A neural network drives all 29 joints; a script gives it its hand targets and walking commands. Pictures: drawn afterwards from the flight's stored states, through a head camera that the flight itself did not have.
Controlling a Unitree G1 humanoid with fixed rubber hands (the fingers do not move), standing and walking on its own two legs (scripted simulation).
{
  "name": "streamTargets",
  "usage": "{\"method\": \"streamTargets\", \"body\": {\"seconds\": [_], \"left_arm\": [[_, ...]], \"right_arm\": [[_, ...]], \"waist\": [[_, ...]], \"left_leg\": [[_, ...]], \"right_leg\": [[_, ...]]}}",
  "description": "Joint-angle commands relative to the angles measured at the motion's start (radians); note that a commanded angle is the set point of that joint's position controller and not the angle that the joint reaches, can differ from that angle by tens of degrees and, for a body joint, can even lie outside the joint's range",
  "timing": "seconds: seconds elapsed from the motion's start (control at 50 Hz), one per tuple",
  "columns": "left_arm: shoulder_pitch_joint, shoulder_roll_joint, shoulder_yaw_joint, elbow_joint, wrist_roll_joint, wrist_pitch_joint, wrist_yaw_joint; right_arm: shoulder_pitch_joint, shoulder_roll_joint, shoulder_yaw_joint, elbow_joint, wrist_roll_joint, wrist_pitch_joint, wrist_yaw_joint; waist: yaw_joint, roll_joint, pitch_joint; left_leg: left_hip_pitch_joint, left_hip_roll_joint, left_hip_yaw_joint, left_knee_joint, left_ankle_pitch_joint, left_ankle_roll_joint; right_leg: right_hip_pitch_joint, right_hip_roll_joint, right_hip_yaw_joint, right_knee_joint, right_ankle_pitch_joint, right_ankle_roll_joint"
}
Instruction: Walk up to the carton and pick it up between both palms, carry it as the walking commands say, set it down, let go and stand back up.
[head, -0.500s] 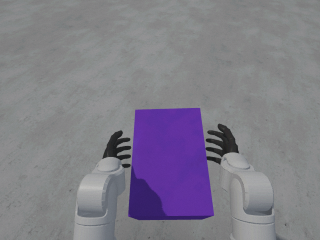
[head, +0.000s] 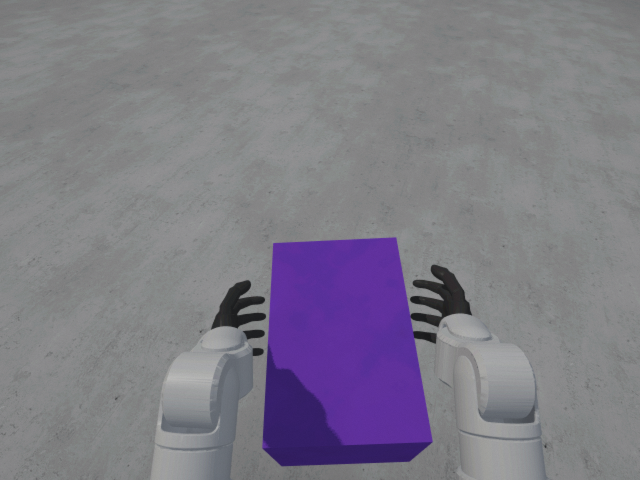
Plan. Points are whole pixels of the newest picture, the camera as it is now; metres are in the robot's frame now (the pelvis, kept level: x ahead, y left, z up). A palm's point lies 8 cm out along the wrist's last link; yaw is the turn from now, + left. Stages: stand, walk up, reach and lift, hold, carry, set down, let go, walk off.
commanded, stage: carry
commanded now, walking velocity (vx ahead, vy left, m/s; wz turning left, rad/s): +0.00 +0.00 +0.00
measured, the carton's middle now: (339, 350) +0.31 +0.00 +0.00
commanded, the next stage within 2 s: none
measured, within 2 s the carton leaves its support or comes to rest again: neither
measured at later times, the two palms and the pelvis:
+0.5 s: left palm (225, 350) +0.25 +0.13 +0.09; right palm (456, 342) +0.26 -0.12 +0.11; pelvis -0.02 +0.01 +0.00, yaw +0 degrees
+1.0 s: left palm (219, 338) +0.27 +0.15 +0.08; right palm (439, 329) +0.29 -0.11 +0.10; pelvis -0.01 +0.02 +0.00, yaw +0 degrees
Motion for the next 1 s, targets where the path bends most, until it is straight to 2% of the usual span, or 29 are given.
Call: {"method": "streamTargets", "body": {"seconds": [0.0, 0.06, 0.1, 0.26, 0.38, 0.52, 0.6, 0.8, 0.98], "left_arm": [[-0.497, -0.978, -0.479, -0.136, -0.311, -0.056, -0.209], [-0.468, -0.967, -0.446, -0.089, -0.297, -0.043, -0.207], [-0.472, -0.97, -0.431, -0.082, -0.29, -0.043, -0.206], [-0.506, -1.01, -0.421, -0.1, -0.279, -0.053, -0.199], [-0.502, -1.022, -0.442, -0.12, -0.287, -0.058, -0.201], [-0.499, -1.015, -0.449, -0.117, -0.291, -0.06, -0.209], [-0.496, -1.012, -0.448, -0.105, -0.286, -0.063, -0.212], [-0.503, -1.006, -0.44, -0.093, -0.267, -0.09, -0.215], [-0.494, -0.977, -0.41, -0.021, -0.232, -0.137, -0.222]], "right_arm": [[-0.234, 1.01, 0.403, -0.031, 0.251, 0.011, 0.209], [-0.244, 1.0, 0.402, -0.013, 0.247, 0.024, 0.203], [-0.268, 1.005, 0.408, -0.014, 0.256, 0.029, 0.205], [-0.329, 1.052, 0.424, -0.034, 0.295, 0.023, 0.218], [-0.302, 1.056, 0.423, -0.037, 0.288, 0.017, 0.219], [-0.285, 1.047, 0.415, -0.026, 0.27, 0.011, 0.217], [-0.283, 1.04, 0.408, -0.009, 0.262, 0.008, 0.219], [-0.298, 1.039, 0.404, 0.013, 0.258, -0.017, 0.229], [-0.306, 1.002, 0.372, 0.074, 0.225, -0.066, 0.238]], "waist": [[-0.014, 0.03, -0.176], [-0.014, -0.016, -0.154], [-0.013, -0.024, -0.145], [-0.01, 0.014, -0.179], [-0.009, 0.033, -0.227], [-0.009, 0.014, -0.217], [-0.008, 0.034, -0.208], [-0.008, 0.021, -0.219], [-0.009, 0.021, -0.234]], "left_leg": [[0.066, 0.106, -0.079, -0.096, -0.022, 0.011], [0.051, 0.096, -0.074, -0.086, -0.037, 0.012], [0.04, 0.092, -0.078, -0.085, -0.035, 0.01], [0.017, 0.09, -0.089, -0.094, -0.062, 0.013], [0.033, 0.102, -0.098, -0.096, -0.036, 0.019], [0.036, 0.1, -0.093, -0.092, -0.027, 0.022], [0.034, 0.098, -0.092, -0.095, -0.015, 0.024], [0.041, 0.097, -0.093, -0.088, 0.022, 0.027], [0.06, 0.098, -0.09, -0.074, 0.089, 0.03]], "right_leg": [[0.059, -0.114, 0.106, -0.092, 0.078, -0.022], [0.047, -0.119, 0.112, -0.118, 0.004, -0.022], [0.04, -0.12, 0.114, -0.122, -0.026, -0.02], [0.051, -0.118, 0.113, -0.105, -0.053, -0.017], [0.079, -0.11, 0.102, -0.072, 0.036, -0.016], [0.07, -0.11, 0.101, -0.066, 0.062, -0.011], [0.071, -0.11, 0.096, -0.054, 0.076, -0.007], [0.087, -0.113, 0.096, -0.037, 0.111, 0.0], [0.1, -0.112, 0.093, -0.017, 0.161, 0.003]]}}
